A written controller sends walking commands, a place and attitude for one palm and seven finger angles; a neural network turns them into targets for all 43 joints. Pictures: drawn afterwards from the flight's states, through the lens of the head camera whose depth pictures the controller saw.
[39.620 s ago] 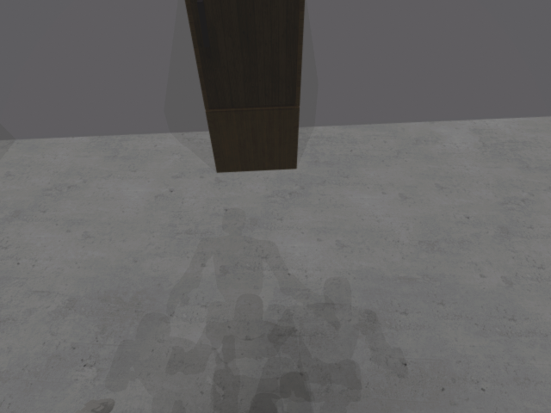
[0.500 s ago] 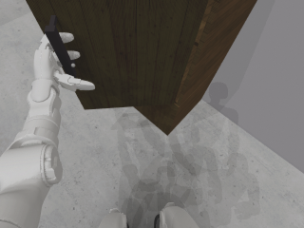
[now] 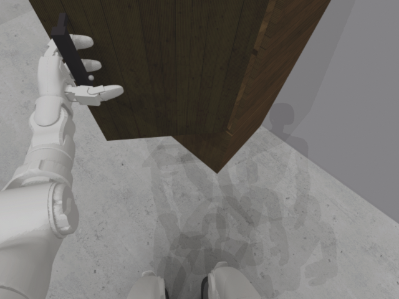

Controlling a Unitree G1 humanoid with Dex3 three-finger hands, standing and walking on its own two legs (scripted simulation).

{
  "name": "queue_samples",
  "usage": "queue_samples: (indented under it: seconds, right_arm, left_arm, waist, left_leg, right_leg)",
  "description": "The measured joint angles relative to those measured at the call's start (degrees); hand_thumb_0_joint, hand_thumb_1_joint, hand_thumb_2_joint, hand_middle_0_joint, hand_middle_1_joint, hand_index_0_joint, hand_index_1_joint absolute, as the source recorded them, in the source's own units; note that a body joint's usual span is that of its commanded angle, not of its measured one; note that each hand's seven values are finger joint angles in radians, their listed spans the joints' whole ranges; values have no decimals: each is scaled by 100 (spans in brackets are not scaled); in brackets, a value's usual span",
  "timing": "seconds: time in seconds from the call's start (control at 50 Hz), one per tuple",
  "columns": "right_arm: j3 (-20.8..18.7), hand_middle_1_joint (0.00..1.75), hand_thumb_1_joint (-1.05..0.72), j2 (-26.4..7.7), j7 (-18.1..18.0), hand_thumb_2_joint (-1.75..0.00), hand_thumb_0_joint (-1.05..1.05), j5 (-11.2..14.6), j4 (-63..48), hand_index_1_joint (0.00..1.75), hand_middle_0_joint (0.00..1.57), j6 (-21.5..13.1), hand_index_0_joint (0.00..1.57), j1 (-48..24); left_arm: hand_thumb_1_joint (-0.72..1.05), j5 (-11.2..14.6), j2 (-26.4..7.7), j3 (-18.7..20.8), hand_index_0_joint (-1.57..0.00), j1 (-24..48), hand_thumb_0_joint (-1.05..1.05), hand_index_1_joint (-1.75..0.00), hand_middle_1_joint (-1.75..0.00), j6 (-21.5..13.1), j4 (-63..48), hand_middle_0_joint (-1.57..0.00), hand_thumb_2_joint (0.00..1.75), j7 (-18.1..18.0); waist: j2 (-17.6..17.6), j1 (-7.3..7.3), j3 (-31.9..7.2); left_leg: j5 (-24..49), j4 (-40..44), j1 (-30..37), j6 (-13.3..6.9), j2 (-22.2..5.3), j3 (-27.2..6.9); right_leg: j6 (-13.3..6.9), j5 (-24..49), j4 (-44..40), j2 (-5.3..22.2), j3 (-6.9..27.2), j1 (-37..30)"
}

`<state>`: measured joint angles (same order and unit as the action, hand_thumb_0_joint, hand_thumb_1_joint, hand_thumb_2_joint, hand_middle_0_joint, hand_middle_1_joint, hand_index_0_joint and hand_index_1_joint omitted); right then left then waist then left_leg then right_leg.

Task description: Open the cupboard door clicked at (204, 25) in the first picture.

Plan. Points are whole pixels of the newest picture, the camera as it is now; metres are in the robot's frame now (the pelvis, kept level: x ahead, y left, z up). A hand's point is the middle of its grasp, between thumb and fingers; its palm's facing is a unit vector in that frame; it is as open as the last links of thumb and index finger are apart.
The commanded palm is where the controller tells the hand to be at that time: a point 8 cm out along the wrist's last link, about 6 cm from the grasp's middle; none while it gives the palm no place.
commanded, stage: close the thumb around the handle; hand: left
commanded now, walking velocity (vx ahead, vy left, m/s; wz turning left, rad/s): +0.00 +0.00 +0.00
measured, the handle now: (77, 59) +0.57 +0.19 +0.09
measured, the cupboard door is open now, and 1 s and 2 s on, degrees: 48 63 90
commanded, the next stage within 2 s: pull the door open along its arc in 0.42 s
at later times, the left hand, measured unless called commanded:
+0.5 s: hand (91, 77) +0.53 +0.16 +0.09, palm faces +0.05 -1.00 -0.03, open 5.5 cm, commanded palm +0.51 +0.19 +0.08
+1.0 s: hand (100, 115) +0.44 +0.14 +0.09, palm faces +0.06 -1.00 +0.05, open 5.7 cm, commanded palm +0.38 +0.20 +0.08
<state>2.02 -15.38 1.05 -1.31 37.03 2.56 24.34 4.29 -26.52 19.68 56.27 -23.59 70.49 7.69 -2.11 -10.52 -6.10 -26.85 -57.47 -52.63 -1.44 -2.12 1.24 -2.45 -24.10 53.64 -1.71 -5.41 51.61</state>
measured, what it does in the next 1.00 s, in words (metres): stands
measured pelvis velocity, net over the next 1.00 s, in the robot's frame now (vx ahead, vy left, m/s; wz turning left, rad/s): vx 0.02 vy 0.00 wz -0.03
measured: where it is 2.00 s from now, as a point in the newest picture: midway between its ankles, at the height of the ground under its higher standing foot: outside the picture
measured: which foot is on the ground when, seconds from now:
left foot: down 0.00-1.00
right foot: down 0.00-1.00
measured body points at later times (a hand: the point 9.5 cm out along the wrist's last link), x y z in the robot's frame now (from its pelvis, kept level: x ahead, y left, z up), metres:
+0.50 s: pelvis +0.01 +0.00 +0.00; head +0.13 +0.02 +0.43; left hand +0.52 +0.21 +0.09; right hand -0.01 -0.26 -0.12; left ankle +0.00 +0.10 -0.67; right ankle +0.01 -0.10 -0.67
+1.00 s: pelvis +0.02 +0.00 +0.02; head +0.10 +0.00 +0.46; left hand +0.43 +0.19 +0.09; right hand +0.08 -0.25 -0.10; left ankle +0.00 +0.10 -0.67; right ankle +0.01 -0.10 -0.67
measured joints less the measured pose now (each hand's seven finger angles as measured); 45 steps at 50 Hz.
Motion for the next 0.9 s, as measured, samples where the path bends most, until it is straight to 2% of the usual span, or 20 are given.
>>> queue_samples:
  seconds: [0.28,0.38,0.54,0.6,0.68,0.78,0.9]
  right_arm:
    - [-45,30,-91,19,54,-89,0,-32,79,30,20,21,20,42]
    - [-51,30,-91,20,64,-89,0,-37,97,30,20,25,20,8]
    - [-46,30,-91,15,49,-89,0,-32,60,30,20,26,20,-71]
    - [-21,30,-91,2,35,-89,0,-23,13,30,20,60,20,-96]
    - [-31,30,-91,1,16,-89,0,33,-138,30,20,126,20,-66]
    - [-70,30,-91,25,30,-89,0,108,-284,30,20,212,20,7]
    - [-132,30,-91,65,89,-89,0,203,-416,30,20,243,20,-32]
  left_arm:
    - [58,42,151,-176,-35,-56,0,-131,-132,-53,-51,-38,76,-222]
    - [77,37,193,-223,-36,-26,1,-133,-134,-77,-24,-39,84,-250]
    - [78,25,171,-216,-36,35,1,-134,-135,-66,-1,-39,84,-206]
    - [78,-62,121,-62,-36,-18,1,-134,-135,-45,-46,-40,84,-82]
    - [78,41,111,7,-37,-317,1,-134,-135,1,-315,-40,83,72]
    - [78,221,358,-9,-37,-967,1,-135,-135,79,-959,-40,81,134]
    - [76,462,876,-290,-38,-2158,0,-135,-135,157,-2177,-39,78,84]
  waist:
    - [-33,50,-37]
    - [-27,75,-43]
    - [-12,67,-35]
    - [-2,53,-51]
    - [0,67,-49]
    - [4,174,-97]
    - [7,363,-179]
  left_leg:
    - [-28,12,35,-25,36,-3]
    - [-39,6,38,-26,49,-23]
    - [-47,-16,11,-19,54,-49]
    - [-50,-6,15,-17,34,-22]
    - [-45,94,154,-18,2,56]
    - [-17,308,441,-17,-15,145]
    - [23,603,890,-17,-3,228]
  right_leg:
    - [35,-29,-19,30,4,-47]
    - [36,-49,-14,41,-13,-60]
    - [27,-65,4,43,-36,-42]
    - [22,-58,0,23,-9,-29]
    - [24,-30,-74,-13,72,-121]
    - [30,7,-243,-41,166,-353]
    - [39,37,-471,-47,257,-747]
